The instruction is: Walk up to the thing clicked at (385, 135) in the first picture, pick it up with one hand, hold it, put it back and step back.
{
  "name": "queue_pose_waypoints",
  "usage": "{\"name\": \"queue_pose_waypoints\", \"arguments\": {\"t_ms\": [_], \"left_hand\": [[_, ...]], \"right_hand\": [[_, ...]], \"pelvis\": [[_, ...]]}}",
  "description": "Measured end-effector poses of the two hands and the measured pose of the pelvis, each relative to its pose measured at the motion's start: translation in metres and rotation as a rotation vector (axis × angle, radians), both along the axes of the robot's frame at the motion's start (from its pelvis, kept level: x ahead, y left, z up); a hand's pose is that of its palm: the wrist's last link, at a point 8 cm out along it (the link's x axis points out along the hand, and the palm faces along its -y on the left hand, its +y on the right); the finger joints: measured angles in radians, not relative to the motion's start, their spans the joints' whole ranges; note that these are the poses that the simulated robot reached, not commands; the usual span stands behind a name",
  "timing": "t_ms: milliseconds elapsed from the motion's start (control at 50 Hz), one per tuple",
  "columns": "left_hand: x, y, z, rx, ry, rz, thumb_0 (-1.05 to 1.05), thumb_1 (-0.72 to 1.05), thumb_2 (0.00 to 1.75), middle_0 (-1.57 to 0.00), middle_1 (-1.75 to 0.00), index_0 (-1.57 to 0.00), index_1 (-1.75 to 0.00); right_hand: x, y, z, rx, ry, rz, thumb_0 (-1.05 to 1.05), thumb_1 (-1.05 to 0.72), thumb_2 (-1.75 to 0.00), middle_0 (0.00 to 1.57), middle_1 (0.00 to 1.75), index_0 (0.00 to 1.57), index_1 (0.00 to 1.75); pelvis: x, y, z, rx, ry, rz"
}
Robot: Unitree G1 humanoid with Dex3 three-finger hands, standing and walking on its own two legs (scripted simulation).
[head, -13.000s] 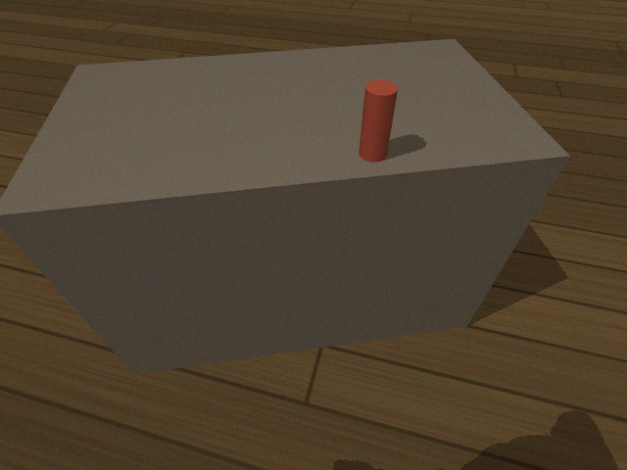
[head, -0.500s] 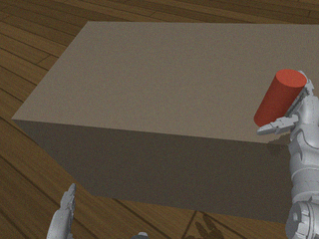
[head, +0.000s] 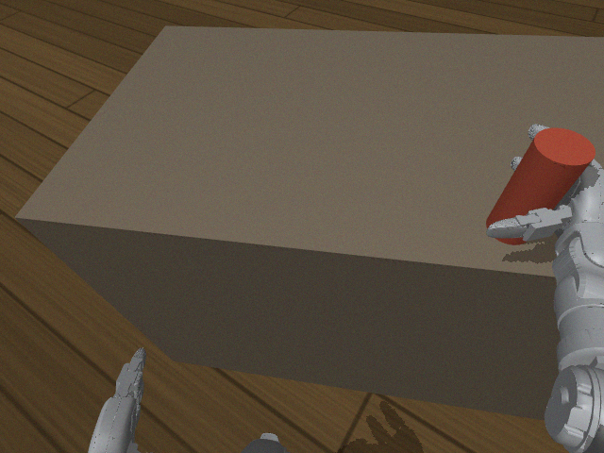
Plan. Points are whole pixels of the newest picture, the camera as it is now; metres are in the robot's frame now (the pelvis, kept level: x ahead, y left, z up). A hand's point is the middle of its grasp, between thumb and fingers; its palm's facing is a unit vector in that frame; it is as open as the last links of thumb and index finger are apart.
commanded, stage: close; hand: right
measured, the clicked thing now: (532, 192) +0.45 -0.22 +0.10
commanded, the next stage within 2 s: settle in 0.32 s
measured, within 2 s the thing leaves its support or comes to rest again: leaves its support in 0.68 s
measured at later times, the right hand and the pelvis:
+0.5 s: hand (528, 196) +0.45 -0.22 +0.09, palm faces +0.17 +0.98 +0.03, open 8.9 cm; pelvis +0.01 +0.00 +0.00, yaw +0 degrees
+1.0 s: hand (546, 173) +0.45 -0.22 +0.14, palm faces +0.17 +0.98 +0.02, open 9.1 cm; pelvis +0.01 +0.00 +0.02, yaw +0 degrees
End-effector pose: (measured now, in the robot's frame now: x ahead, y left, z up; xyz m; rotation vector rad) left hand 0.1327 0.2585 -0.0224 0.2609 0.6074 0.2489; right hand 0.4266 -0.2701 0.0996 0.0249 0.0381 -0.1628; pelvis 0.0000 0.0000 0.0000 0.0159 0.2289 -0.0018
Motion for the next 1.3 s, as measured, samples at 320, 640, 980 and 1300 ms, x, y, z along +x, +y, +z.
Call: {"name": "queue_pose_waypoints", "arguments": {"t_ms": [320, 640, 980, 1300], "left_hand": [[0.007, -0.004, -0.005, 0.015, 0.037, -0.022, -0.01, -0.53, 0.05, -0.05, -0.05, -0.05, -0.05], [0.013, 0.003, 0.005, 0.021, 0.003, -0.007, -0.01, -0.54, 0.05, -0.06, -0.06, -0.06, -0.05], [0.013, 0.009, 0.005, -0.001, 0.004, 0.025, -0.01, -0.53, 0.05, -0.06, -0.06, -0.06, -0.05], [0.009, 0.006, 0.005, -0.026, 0.020, 0.030, -0.01, -0.53, 0.05, -0.05, -0.06, -0.06, -0.05]], "right_hand": [[-0.003, -0.005, -0.012, -0.030, -0.029, 0.003, -0.01, 0.13, -0.57, 0.94, 0.76, 0.92, 0.75], [-0.009, -0.003, -0.010, -0.003, 0.006, -0.010, 0.00, 0.27, -0.94, 0.85, 1.04, 0.84, 1.03], [-0.006, -0.004, 0.037, -0.009, -0.025, -0.015, 0.00, 0.31, -1.03, 0.82, 1.13, 0.81, 1.11], [-0.009, 0.000, 0.050, -0.020, -0.030, -0.028, 0.00, 0.30, -1.04, 0.80, 1.15, 0.79, 1.13]], "pelvis": [[0.002, 0.001, -0.003, 0.007, 0.013, -0.013], [0.005, 0.004, 0.004, 0.000, -0.019, -0.008], [0.008, 0.002, 0.015, -0.005, -0.061, -0.007], [0.007, 0.004, 0.022, -0.009, -0.090, -0.003]]}}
